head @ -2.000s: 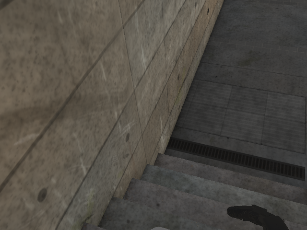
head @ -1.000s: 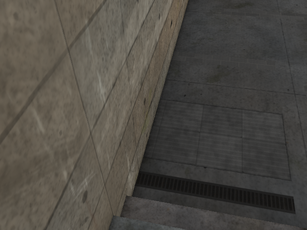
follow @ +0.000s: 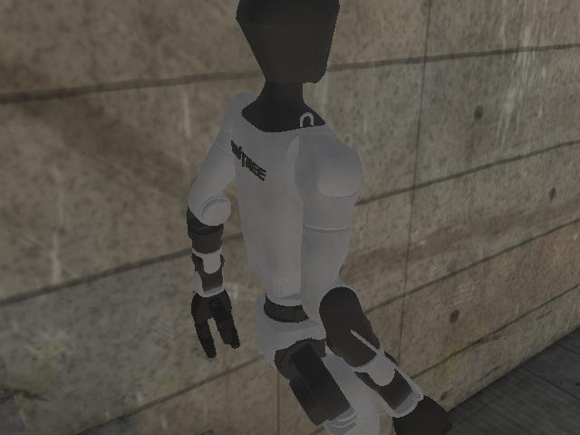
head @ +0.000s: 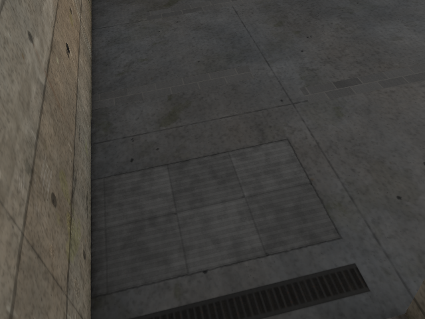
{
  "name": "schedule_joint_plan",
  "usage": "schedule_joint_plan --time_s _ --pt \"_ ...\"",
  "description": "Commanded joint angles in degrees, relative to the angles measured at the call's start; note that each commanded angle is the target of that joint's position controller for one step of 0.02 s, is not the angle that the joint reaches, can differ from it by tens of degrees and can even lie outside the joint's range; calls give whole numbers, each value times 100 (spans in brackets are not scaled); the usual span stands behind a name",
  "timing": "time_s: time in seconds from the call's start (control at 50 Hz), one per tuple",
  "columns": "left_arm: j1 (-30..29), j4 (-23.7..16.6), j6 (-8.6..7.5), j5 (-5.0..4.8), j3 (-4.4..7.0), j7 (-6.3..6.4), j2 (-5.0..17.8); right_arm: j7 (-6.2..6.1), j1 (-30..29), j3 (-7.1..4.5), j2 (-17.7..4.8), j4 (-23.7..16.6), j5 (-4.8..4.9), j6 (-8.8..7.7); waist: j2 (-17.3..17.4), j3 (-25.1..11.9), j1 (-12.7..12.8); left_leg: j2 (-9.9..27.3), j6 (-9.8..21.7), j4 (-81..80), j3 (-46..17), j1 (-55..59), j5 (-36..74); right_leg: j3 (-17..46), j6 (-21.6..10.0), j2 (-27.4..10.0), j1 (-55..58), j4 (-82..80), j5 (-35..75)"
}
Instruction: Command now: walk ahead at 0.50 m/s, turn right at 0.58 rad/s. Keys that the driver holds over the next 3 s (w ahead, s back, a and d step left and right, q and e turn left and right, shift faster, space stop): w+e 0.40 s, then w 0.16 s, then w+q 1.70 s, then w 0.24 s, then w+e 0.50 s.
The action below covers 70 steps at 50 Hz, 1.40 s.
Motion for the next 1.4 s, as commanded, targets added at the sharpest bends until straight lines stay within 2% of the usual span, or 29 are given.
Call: schedule_joint_plan --time_s 0.02,0.08,0.16,0.18,0.2,0.24,0.26,0.32,0.36,0.42,0.44,0.48,0.54,0.66,0.74,0.78,0.8,0.86,0.9,0.96,0.98,1.06,1.18,1.24,1.3,1.32,1.34,1.38,1.4 --pt "-307 -494 -103 64 127 11 821 -22 -707 -42 -315 -534 23 -77 -717 654 -42 -291 3 -503 207 666 460 2037 -549 -965 -988 -1139 1689" --pt "-378 -566 -190 153 58 -17 827 -52 -491 -73 -451 -551 53 -183 -887 699 -3 -463 -2 -757 260 1413 43 2098 -542 -762 -1105 -439 2523" --pt "-102 -258 38 340 21 157 611 -148 -136 -5 -331 -552 431 -497 -679 1092 485 -226 65 -3957 17 1977 -67 1697 -471 -265 -60 1056 3564" --pt "-102 -186 93 348 21 180 674 -172 297 -43 -337 -391 490 -520 -695 987 400 28 135 -4662 -21 2357 506 1703 -538 -257 76 1624 3703" --pt "-695 -238 83 227 63 79 840 -167 1725 -149 -452 54 421 -470 -730 333 -351 50 212 -4080 444 4068 1592 1314 -520 -212 -679 2862 3914" --pt "-417 -557 -71 -149 171 -73 684 -168 2662 -187 -850 92 331 -325 1090 -960 -439 1666 791 -1570 -551 7673 3811 -69 -135 281 -3827 6596 -2523" --pt "-200 -750 -104 -208 62 3 557 -32 2733 -139 -733 31 270 -331 1273 -1344 -432 2052 1049 -751 -608 8359 3355 -347 -231 -164 -5193 7555 -2532" --pt "-1723 -1012 49 362 138 29 975 -48 2274 -199 -995 -40 255 -460 335 -22 -612 2378 1971 -2711 -1868 5330 -1564 -531 25 -808 -5731 6926 -369" --pt "-2430 -1087 217 361 208 -15 876 -65 2091 78 -422 187 208 -496 -379 1095 -249 1624 1357 -2307 -1197 3542 -769 4 250 -943 -5680 5657 1002" --pt "-2150 -817 256 248 116 -314 408 -38 1264 268 -145 60 295 -582 -179 905 142 744 525 -2967 322 679 -885 -779 454 -683 -2531 2304 3691" --pt "-1571 -546 274 267 106 -346 216 3 1657 192 -499 297 362 -649 699 613 263 1074 588 -2789 -157 734 -122 -648 309 -835 -1813 2710 4261" --pt "-1749 -343 262 341 238 -289 584 -32 2144 151 -451 597 394 -599 753 742 74 949 526 -2171 -152 2402 -526 -128 69 -960 -3091 2106 4830" --pt "-3387 -646 -35 309 224 -261 495 -117 3214 220 -195 975 139 -533 165 1153 -820 829 717 -1504 -470 4448 -1683 -326 17 -812 -4832 422 4993" --pt "-3873 -852 -212 122 72 -461 376 -53 2843 225 -135 1147 181 -577 -277 1545 -947 668 938 -1167 -305 2054 -2333 -1459 317 -1108 -1080 -1676 5886" --pt "-1896 -73 -268 174 281 -315 949 -252 3212 125 -333 1493 116 -334 72 1023 -512 488 1192 2014 -583 2927 52 -983 418 -1466 811 -3786 5096" --pt "-164 403 -193 362 428 -296 1414 -297 3585 102 252 1479 414 -361 -999 -461 -32 -609 769 5582 200 219 -7029 -341 115 -2887 4419 -1202 9547" --pt "-161 230 -227 253 313 -378 1201 -398 3702 100 55 1250 599 -340 -710 -1140 -86 -221 732 5233 -23 -740 -6635 404 -209 -3610 5011 -803 9037" --pt "-1038 -167 -227 96 271 -210 815 -213 2521 -56 -313 954 78 -192 -414 -452 -189 325 643 4025 67 -648 -4642 862 -749 -3342 2026 -2519 2423" --pt "-1464 -204 -363 105 198 -83 643 -55 1927 -17 275 781 1 -70 -641 715 -542 319 291 2072 -4 672 -2929 56 -523 -2974 -493 -3082 3178" --pt "-1087 -97 -499 187 371 -116 1059 63 2099 -105 85 778 -121 143 -587 419 -767 294 270 2097 134 656 -2230 -56 -677 -3037 -536 -2525 4723" --pt "-1329 -66 -589 77 318 -105 713 117 1749 -189 -78 633 -87 109 -493 475 -897 436 336 1055 -289 356 -1113 -519 -256 -2600 -290 -2294 3974" --pt "-913 102 -598 136 234 -31 468 212 718 -143 132 352 -25 -7 -417 678 -529 199 372 -439 5 759 1194 -964 77 -2318 -805 -1865 1139" --pt "93 224 -540 428 105 30 625 298 -1225 -107 -37 -274 85 -232 -184 1408 349 200 476 -1649 176 -403 1267 -751 32 -2703 471 -731 707" --pt "117 263 -389 352 88 66 653 400 -1444 -21 27 -294 204 -259 -268 1542 483 258 607 -2452 617 514 1160 -930 7 -2603 351 -182 1367" --pt "-80 325 -221 368 170 87 800 371 164 -148 -480 262 158 -256 -469 783 -259 530 968 -3322 564 2677 464 -1048 -117 -2700 239 1774 2876" --pt "-229 301 -235 350 170 41 762 342 1251 -262 -757 727 62 -225 2 277 -810 100 979 -3389 1086 4168 761 -1638 29 -2183 -280 3202 2546" --pt "-30 190 -205 224 240 -45 666 290 1850 -449 -1251 988 9 -183 1447 -149 -842 499 1411 -2314 723 6151 2580 -2337 378 -1225 -2150 5902 -1504" --pt "-994 -544 -306 97 238 -10 960 173 2347 -392 -1198 734 164 -138 717 -1399 -1432 1711 2205 -1375 -1251 8006 2400 -1287 443 -1424 -4982 6610 -1298" --pt "-1282 -636 -345 192 249 -49 963 86 2200 -294 -1014 628 129 -96 91 -1025 -1323 1705 1988 -2104 -1464 7296 754 -1140 430 -1588 -5095 5751 -743"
